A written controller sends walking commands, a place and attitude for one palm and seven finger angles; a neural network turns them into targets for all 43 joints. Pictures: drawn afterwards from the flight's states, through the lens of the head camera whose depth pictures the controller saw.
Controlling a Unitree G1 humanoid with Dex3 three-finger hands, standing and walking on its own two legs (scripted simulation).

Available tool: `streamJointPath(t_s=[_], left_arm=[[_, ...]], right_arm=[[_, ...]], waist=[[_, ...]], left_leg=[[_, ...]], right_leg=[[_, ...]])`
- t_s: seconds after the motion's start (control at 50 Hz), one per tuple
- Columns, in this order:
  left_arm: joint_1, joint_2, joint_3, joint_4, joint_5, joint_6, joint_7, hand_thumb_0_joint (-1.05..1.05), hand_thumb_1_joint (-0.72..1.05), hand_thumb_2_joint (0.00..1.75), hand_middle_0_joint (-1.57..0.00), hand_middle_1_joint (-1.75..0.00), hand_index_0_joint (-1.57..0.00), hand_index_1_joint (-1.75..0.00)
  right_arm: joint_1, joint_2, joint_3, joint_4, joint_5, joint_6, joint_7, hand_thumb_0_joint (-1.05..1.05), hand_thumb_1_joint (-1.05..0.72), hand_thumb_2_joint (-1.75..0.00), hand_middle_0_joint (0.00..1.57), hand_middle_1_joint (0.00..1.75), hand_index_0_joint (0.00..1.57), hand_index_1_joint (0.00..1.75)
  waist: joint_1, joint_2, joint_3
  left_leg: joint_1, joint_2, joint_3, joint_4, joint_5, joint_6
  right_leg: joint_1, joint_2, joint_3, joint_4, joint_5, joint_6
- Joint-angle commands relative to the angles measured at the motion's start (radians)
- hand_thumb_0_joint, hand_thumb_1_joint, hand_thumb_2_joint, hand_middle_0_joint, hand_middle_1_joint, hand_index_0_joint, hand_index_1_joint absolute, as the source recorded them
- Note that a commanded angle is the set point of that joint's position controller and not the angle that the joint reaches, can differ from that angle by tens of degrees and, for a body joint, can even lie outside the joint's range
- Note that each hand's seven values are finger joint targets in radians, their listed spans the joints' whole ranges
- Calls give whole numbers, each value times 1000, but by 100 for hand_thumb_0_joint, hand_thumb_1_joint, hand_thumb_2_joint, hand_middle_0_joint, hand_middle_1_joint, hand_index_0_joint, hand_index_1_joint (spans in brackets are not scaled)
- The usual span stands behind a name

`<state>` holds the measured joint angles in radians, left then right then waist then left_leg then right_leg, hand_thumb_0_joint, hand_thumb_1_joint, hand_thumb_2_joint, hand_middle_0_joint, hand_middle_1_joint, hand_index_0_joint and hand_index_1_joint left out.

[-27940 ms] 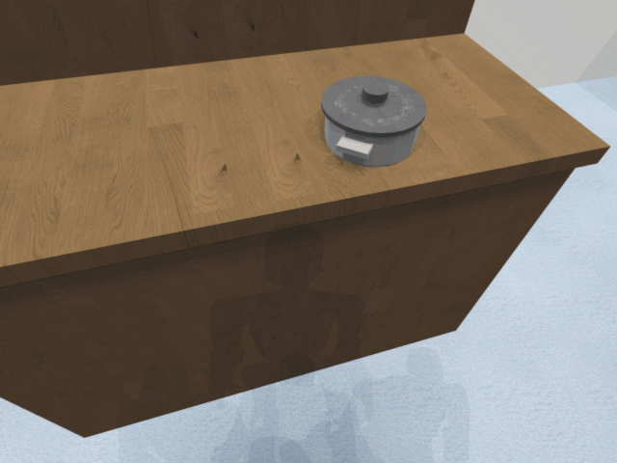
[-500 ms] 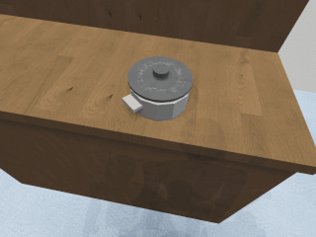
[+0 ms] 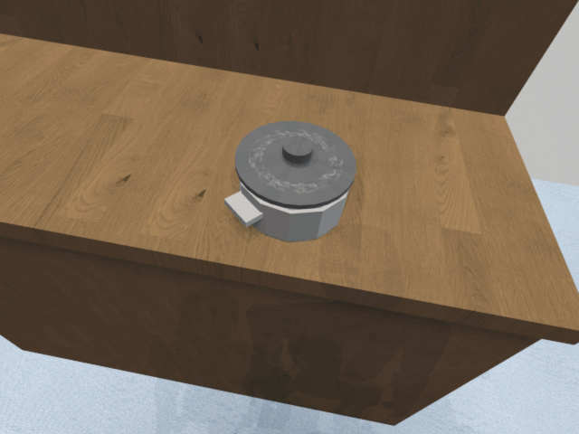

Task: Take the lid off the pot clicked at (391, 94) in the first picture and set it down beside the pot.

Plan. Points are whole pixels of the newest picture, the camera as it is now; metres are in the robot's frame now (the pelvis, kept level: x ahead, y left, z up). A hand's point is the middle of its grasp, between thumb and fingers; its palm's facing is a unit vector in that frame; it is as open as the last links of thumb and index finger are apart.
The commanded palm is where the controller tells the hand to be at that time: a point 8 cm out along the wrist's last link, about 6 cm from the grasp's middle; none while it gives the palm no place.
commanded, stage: come to a stop and stand still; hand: left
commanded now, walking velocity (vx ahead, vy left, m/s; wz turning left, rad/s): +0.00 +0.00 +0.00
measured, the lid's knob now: (297, 149) +0.45 +0.04 +0.16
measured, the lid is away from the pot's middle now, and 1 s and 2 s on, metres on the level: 0.01 0.01 0.01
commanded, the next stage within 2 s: look again from close up in 0.18 s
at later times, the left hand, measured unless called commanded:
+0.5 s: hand out of the picture -0.01 +0.16 -0.19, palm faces +0.03 -0.99 -0.14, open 7.3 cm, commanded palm none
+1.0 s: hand out of the picture -0.04 +0.16 -0.19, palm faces +0.03 -0.99 -0.13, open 7.3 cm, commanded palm none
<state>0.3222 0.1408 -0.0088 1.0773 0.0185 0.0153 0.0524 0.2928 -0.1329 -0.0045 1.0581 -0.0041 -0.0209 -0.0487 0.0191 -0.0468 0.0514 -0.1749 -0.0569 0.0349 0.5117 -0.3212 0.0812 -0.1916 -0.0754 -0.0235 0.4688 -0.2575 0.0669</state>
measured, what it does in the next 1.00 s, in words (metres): stands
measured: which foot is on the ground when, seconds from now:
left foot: down 0.00-1.00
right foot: down 0.00-1.00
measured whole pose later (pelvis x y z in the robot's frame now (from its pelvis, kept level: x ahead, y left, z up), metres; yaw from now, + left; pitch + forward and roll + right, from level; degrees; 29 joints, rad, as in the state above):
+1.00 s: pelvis +0.00 +0.00 +0.00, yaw +0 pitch -1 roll -1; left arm 0.35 0.14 -0.01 1.10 0.02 0.01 0.06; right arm 0.33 -0.09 0.00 1.11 0.00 -0.02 -0.05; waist 0.02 -0.05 0.05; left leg -0.16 -0.06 0.04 0.49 -0.31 0.09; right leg -0.18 -0.08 -0.02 0.44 -0.24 0.07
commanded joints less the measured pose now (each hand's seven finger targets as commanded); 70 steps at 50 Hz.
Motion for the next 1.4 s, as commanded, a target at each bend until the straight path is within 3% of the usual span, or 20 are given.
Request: streamJointPath(t_s=[0.0, 0.04, 0.12, 0.14, 0.22, 0.24, 0.32, 0.34, 0.42, 0.54, 0.72, 0.74, 0.82, 0.84, 0.94, 1.06, 1.1, 1.24, 1.32, 1.38], left_arm=[[98, 71, 11, -12, -5, -11, 2, 0, 90, 90, -20, -30, -20, -30], [99, 84, 14, -16, -6, -11, 0, 0, 90, 90, -20, -30, -20, -30], [98, 75, 9, -8, -7, -11, 3, 0, 90, 90, -20, -30, -20, -30], [99, 88, 12, -12, -7, -12, 1, 0, 90, 90, -20, -30, -20, -30], [97, 76, 8, -5, -8, -11, 4, 0, 90, 90, -20, -30, -20, -30], [97, 89, 10, -10, -9, -10, 2, 0, 90, 90, -20, -30, -20, -30], [102, 74, 7, -1, -8, -12, 4, 0, 90, 90, -20, -30, -20, -30], [103, 86, 10, -5, -9, -12, 3, 0, 90, 90, -20, -30, -20, -30], [102, 70, 8, 2, -8, -13, 5, 0, 90, 90, -20, -30, -20, -30], [106, 75, 10, 0, -9, -12, 4, 0, 90, 90, -20, -30, -20, -30], [109, 53, 8, 9, -6, -8, 6, 0, 90, 90, -20, -30, -20, -30], [114, 63, 9, 4, -7, -9, 4, 0, 90, 90, -20, -30, -20, -30], [121, 48, 7, 13, -6, -10, 6, 0, 90, 90, -20, -30, -20, -30], [122, 61, 8, 8, -7, -11, 4, 0, 90, 90, -20, -30, -20, -30], [126, 58, 7, 10, -6, -12, 3, 0, 90, 90, -20, -30, -20, -30], [135, 44, 6, 17, -4, -10, 4, 0, 90, 90, -20, -30, -20, -30], [138, 40, 5, 19, -4, -11, 5, 0, 90, 90, -20, -30, -20, -30], [138, 48, 6, 17, -6, -14, 5, 0, 90, 90, -20, -30, -20, -30], [140, 36, 5, 23, -6, -14, 7, 0, 90, 90, -20, -30, -20, -30], [126, 39, 12, 11, -6, 1, 6, 0, 90, 90, -20, -30, -20, -30]], right_arm=[[71, -87, -11, -23, -2, -18, 4, 0, -90, -90, 20, 30, 20, 30], [71, -89, -12, -18, -2, -18, 5, 0, -90, -90, 20, 30, 20, 30], [74, -83, -9, -5, -2, -18, 4, 0, -90, -90, 20, 30, 20, 30], [75, -89, -11, -5, -1, -19, 5, 0, -90, -90, 20, 30, 20, 30], [81, -81, -7, 5, -1, -18, 4, 0, -90, -90, 20, 30, 20, 30], [79, -83, -8, 7, -1, -18, 5, 0, -90, -90, 20, 30, 20, 30], [82, -76, -6, 11, 0, -20, 4, 0, -90, -90, 20, 30, 20, 30], [82, -79, -9, 14, 0, -19, 5, 0, -90, -90, 20, 30, 20, 30], [88, -70, -7, 20, 0, -21, 3, 0, -90, -90, 20, 30, 20, 30], [94, -69, -8, 24, 1, -20, 4, 0, -90, -90, 20, 30, 20, 30], [106, -57, -6, 26, 1, -20, 2, 0, -90, -90, 20, 30, 20, 30], [104, -59, -7, 25, 2, -20, 3, 0, -90, -90, 20, 30, 20, 30], [105, -53, -6, 26, 2, -20, 2, 0, -90, -90, 20, 30, 20, 30], [109, -57, -7, 25, 2, -20, 3, 0, -90, -90, 20, 30, 20, 30], [112, -52, -8, 27, 2, -19, 5, 0, -90, -90, 20, 30, 20, 30], [107, -53, -9, 26, 3, -20, 3, 0, -90, -90, 20, 30, 20, 30], [112, -45, -7, 28, 3, -21, 2, 0, -90, -90, 20, 30, 20, 30], [127, -44, -8, 32, 4, -24, 2, 0, -90, -90, 20, 30, 20, 30], [127, -37, -5, 34, 3, -23, 1, 0, -90, -90, 20, 30, 20, 30], [103, -51, -15, 30, 4, -16, -5, 0, -90, -90, 20, 30, 20, 30]], waist=[[-4, 66, 12], [-1, 40, 4], [-4, 67, 11], [1, 31, 3], [-4, 69, 26], [1, 41, 16], [-1, 63, 24], [2, 32, 11], [-2, 76, 17], [1, 43, 26], [-4, 83, 54], [2, 51, 50], [-3, 79, 51], [0, 49, 39], [-1, 39, 46], [0, 56, 52], [-3, 87, 54], [-2, 37, 32], [-6, 63, 57], [-8, 68, 62]], left_leg=[[-18, 156, -125, -107, 382, -19], [-29, 158, -128, -103, 374, -19], [-12, 158, -122, -114, 395, -20], [-20, 161, -129, -108, 391, -18], [-21, 157, -120, -119, 388, -21], [-31, 161, -128, -118, 370, -19], [-21, 156, -123, -123, 378, -19], [-27, 159, -130, -117, 368, -18], [-12, 157, -121, -123, 390, -19], [-37, 159, -131, -125, 350, -17], [-46, 160, -132, -151, 306, -14], [-61, 163, -140, -145, 301, -11], [-44, 157, -129, -144, 298, -14], [-59, 159, -137, -140, 291, -11], [-70, 158, -137, -145, 258, -11], [-70, 156, -133, -149, 232, -12], [-61, 158, -133, -154, 237, -10], [-63, 161, -139, -138, 297, -7], [-62, 155, -128, -143, 285, -11], [-46, 184, -137, -137, 311, -9]], right_leg=[[2, -49, 35, -42, 144, -78], [23, -45, 31, -50, 151, -80], [11, -49, 35, -47, 151, -77], [30, -46, 28, -52, 154, -78], [12, -48, 33, -52, 143, -75], [30, -44, 27, -57, 137, -78], [16, -49, 33, -54, 142, -75], [35, -46, 26, -61, 142, -77], [17, -50, 32, -56, 144, -74], [30, -42, 26, -66, 128, -74], [4, -40, 22, -61, 86, -68], [23, -36, 15, -70, 92, -68], [2, -42, 25, -65, 99, -68], [25, -38, 17, -71, 100, -69], [19, -36, 20, -71, 94, -69], [3, -37, 23, -62, 88, -69], [-9, -38, 23, -62, 86, -67], [23, -36, 17, -67, 112, -66], [0, -40, 27, -64, 108, -67], [-31, -27, 23, -44, 109, -54]])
